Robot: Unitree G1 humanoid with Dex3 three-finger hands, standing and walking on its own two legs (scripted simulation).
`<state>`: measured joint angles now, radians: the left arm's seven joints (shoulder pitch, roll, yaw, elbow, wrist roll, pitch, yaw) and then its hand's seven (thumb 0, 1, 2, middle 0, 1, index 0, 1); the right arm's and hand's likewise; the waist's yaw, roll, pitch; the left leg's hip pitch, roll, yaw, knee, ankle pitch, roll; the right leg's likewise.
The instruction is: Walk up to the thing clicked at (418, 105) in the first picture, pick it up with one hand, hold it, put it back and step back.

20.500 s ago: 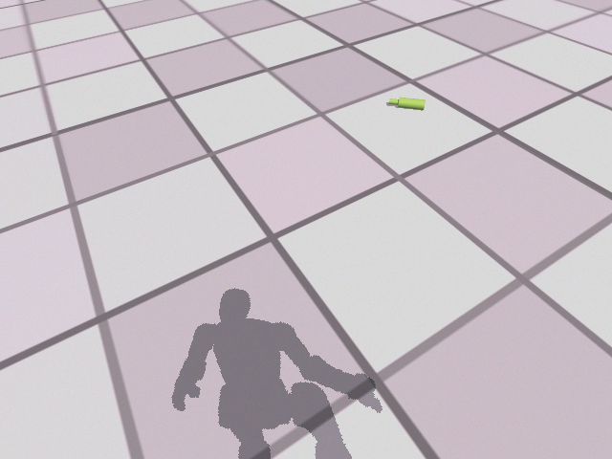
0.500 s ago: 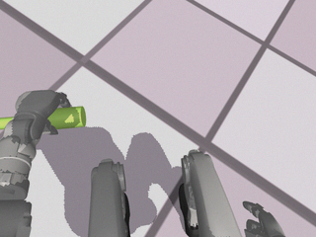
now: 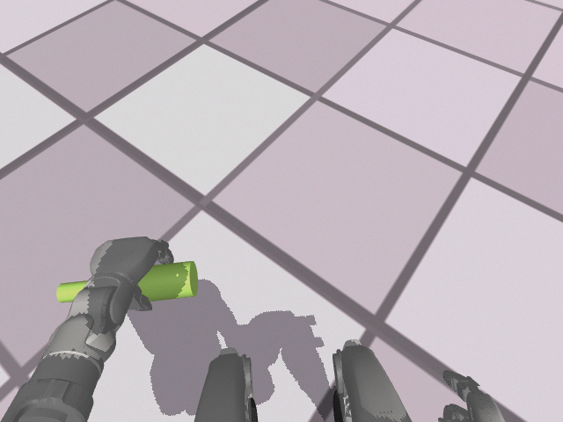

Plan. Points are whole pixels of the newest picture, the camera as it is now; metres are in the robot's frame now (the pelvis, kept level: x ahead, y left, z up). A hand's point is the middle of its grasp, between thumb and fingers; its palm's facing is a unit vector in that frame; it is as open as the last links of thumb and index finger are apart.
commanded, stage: lift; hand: left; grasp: from above
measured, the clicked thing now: (128, 285) +0.36 +0.27 -0.10
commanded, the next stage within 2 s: hold in 0.52 s
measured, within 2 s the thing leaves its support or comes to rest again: neither
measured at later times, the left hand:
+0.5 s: hand (126, 249) +0.37 +0.22 +0.03, palm faces -0.45 -0.05 -0.89, open 8.8 cm
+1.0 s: hand (115, 226) +0.38 +0.22 +0.08, palm faces -0.47 -0.03 -0.88, open 8.8 cm
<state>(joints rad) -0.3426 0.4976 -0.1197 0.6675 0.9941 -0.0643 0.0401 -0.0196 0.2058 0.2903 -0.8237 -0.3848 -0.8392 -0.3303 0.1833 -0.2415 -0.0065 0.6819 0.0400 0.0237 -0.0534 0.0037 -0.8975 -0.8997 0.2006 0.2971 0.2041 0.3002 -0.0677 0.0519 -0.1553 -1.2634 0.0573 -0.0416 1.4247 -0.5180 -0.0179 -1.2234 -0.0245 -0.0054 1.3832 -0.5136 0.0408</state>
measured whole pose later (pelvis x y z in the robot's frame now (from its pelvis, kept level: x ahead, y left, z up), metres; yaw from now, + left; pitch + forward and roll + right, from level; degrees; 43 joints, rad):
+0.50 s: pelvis +0.04 +0.00 +0.10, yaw +0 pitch +11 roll -1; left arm -0.33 0.41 -0.18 0.79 1.01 -0.02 0.10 -0.02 0.20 0.30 -0.80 -0.42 -0.82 -0.36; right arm 0.25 -0.25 -0.04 0.73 0.05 0.00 -0.06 0.01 -0.90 -0.90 0.20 0.30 0.20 0.30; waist -0.05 0.04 -0.09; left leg -0.74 0.06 0.01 0.93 -0.39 -0.02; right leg -0.72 -0.03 0.01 0.91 -0.39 0.04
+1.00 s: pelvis +0.07 +0.00 +0.13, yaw +0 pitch +7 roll +0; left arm -0.27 0.40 -0.19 0.70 1.02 -0.03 0.01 -0.02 0.21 0.27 -0.81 -0.41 -0.83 -0.36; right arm 0.23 -0.25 -0.05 0.71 0.06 0.05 -0.05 0.01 -0.90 -0.90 0.20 0.30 0.20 0.30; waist -0.02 0.04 -0.08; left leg -0.49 0.05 0.03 0.71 -0.34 -0.02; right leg -0.48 -0.03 0.02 0.69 -0.33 0.04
